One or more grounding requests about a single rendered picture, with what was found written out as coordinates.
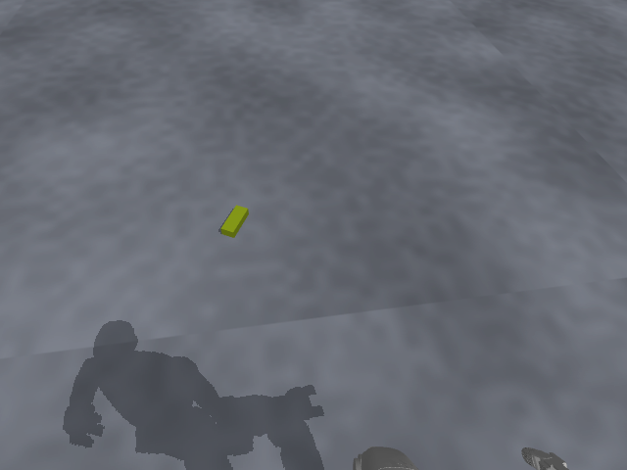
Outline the right robot hand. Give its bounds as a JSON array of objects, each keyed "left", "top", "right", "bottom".
[{"left": 521, "top": 447, "right": 569, "bottom": 470}]

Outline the small box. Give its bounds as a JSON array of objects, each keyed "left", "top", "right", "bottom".
[{"left": 221, "top": 206, "right": 249, "bottom": 238}]

